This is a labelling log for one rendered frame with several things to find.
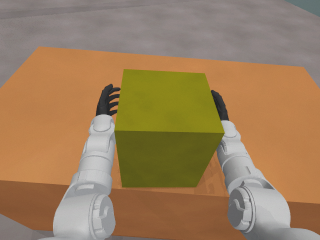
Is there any right robot upper arm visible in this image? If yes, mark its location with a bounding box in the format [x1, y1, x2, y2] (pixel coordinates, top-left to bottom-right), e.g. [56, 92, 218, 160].
[227, 185, 320, 240]

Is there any robot left forearm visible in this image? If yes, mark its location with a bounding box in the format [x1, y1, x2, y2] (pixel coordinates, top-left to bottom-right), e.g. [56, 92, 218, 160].
[53, 114, 116, 234]

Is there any pedestal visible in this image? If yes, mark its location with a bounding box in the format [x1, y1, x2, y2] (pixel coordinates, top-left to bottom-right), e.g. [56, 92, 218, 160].
[0, 46, 320, 240]

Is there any carton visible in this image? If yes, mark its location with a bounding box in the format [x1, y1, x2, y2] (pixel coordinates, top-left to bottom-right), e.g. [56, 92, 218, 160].
[114, 69, 225, 188]

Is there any right robot hand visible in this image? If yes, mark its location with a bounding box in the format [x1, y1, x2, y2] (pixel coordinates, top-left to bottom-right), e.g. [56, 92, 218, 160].
[211, 90, 229, 121]

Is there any left robot hand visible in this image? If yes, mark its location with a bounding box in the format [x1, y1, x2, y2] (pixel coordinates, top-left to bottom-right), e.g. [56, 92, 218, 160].
[96, 84, 121, 116]

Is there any left robot upper arm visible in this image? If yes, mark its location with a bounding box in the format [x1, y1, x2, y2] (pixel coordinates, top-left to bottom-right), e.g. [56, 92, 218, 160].
[38, 192, 116, 240]

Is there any robot right forearm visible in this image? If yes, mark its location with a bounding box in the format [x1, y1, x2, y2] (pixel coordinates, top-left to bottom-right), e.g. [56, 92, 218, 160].
[216, 120, 291, 222]

